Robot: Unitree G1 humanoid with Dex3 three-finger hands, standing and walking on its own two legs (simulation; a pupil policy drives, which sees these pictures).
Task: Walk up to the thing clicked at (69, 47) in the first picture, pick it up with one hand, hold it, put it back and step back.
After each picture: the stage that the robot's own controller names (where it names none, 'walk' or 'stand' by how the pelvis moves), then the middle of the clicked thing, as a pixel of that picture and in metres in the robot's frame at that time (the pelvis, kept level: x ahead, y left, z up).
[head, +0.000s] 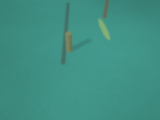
stand; (69, 42) +1.31 +0.12 -0.65
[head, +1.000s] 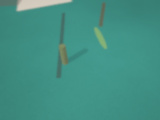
walk; (63, 54) +1.19 +0.26 -0.65
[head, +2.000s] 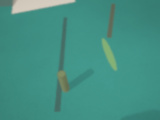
walk; (63, 82) +0.74 +0.23 -0.65
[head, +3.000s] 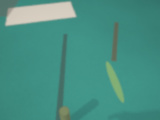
walk; (65, 118) +0.46 +0.14 -0.64
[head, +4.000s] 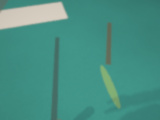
stand; out of the picture +0.37 +0.15 -0.65
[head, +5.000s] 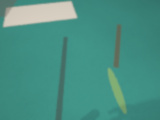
stand; out of the picture +0.35 +0.12 -0.65
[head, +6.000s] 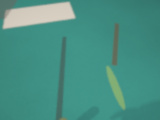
stand; out of the picture +0.38 +0.14 -0.66
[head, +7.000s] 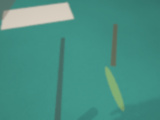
stand; out of the picture +0.37 +0.14 -0.66
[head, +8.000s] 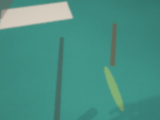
stand; out of the picture +0.36 +0.14 -0.66
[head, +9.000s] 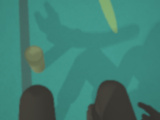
go down; (36, 61) +0.43 +0.16 -0.32
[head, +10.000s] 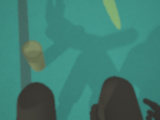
go down; (35, 58) +0.44 +0.16 -0.27
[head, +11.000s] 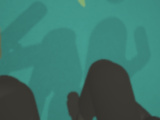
close in; out of the picture +0.44 +0.20 -0.17
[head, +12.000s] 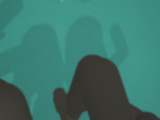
close; out of the picture +0.45 +0.22 -0.16
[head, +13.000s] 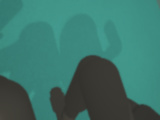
lift; out of the picture +0.43 +0.23 -0.17
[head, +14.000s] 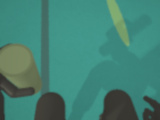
lift; (25, 75) +0.33 +0.17 +0.01
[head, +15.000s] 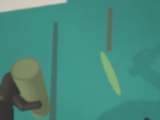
hold; (35, 92) +0.29 +0.15 +0.03
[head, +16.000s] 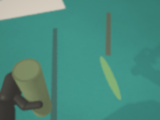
hold; (36, 92) +0.30 +0.15 +0.03
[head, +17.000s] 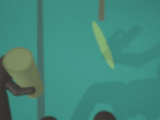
crouch; (28, 77) +0.35 +0.16 -0.02
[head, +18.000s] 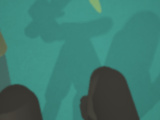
lower; out of the picture +0.48 +0.21 -0.07
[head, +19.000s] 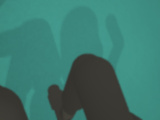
lower; out of the picture +0.45 +0.25 -0.17
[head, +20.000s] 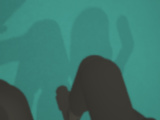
lower; out of the picture +0.44 +0.24 -0.16
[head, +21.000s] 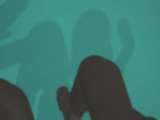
lower; out of the picture +0.43 +0.23 -0.17
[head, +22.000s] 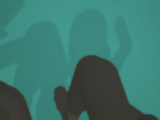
lower; out of the picture +0.43 +0.23 -0.17
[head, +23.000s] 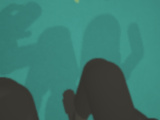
open; out of the picture +0.43 +0.21 -0.17
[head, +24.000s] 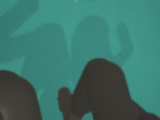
stand; out of the picture +0.42 +0.22 -0.18
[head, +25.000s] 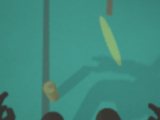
stand; (52, 92) +0.40 +0.15 -0.48
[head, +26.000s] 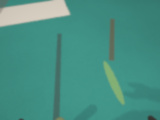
stand; out of the picture +0.38 +0.14 -0.60
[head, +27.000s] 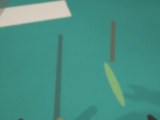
stand; out of the picture +0.38 +0.13 -0.60
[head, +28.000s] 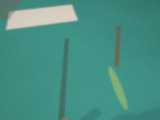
stand; out of the picture +0.39 +0.12 -0.64
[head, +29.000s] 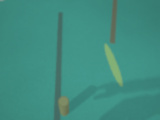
walk; (64, 106) +0.42 +0.09 -0.63
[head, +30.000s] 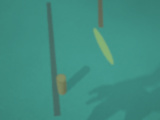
walk; (61, 85) +0.57 +0.12 -0.63
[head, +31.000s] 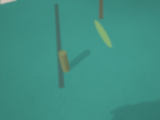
walk; (64, 61) +0.89 +0.22 -0.64
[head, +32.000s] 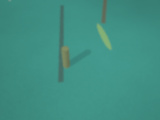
stand; (65, 57) +1.01 +0.14 -0.64
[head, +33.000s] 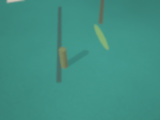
stand; (63, 58) +1.02 +0.16 -0.66
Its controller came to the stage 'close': yes
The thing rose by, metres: 0.68
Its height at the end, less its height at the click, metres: +0.00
